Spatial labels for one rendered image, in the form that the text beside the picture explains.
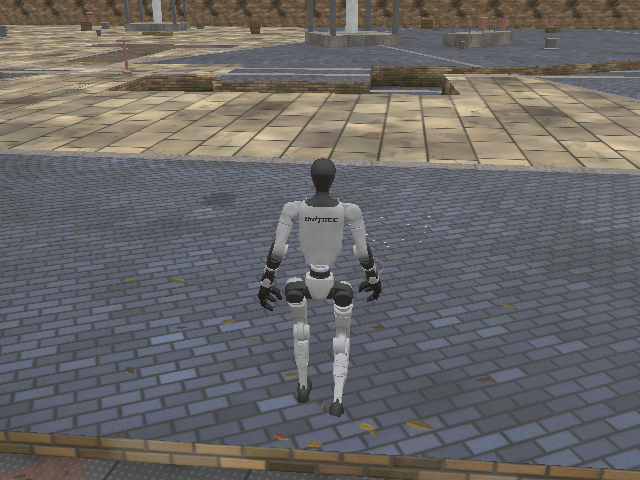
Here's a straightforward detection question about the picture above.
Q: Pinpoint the robot right forearm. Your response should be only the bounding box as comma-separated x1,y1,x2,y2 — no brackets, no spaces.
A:
359,243,379,284

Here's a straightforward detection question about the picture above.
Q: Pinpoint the robot left hand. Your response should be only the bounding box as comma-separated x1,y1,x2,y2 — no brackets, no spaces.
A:
258,285,282,311

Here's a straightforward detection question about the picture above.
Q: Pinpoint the left robot thigh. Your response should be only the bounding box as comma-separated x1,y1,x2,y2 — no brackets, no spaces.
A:
285,277,310,341

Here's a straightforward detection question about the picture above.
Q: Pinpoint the robot right hand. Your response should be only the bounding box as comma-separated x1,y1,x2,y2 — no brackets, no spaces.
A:
359,279,382,302

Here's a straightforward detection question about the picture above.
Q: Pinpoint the robot left upper arm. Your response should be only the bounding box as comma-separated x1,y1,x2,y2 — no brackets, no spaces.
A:
272,201,301,257

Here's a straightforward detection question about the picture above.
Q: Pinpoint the robot left forearm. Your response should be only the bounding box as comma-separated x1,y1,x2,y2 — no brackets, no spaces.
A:
261,241,282,288

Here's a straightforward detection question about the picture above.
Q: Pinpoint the right robot shin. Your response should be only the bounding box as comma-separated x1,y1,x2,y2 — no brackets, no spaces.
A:
333,338,350,404

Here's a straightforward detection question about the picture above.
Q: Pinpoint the robot right upper arm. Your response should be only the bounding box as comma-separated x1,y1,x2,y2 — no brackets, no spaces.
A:
343,203,369,258

